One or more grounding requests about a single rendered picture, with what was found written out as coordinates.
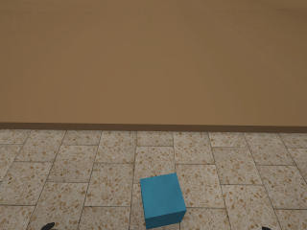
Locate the carton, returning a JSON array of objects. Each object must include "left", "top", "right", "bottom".
[{"left": 140, "top": 172, "right": 187, "bottom": 230}]

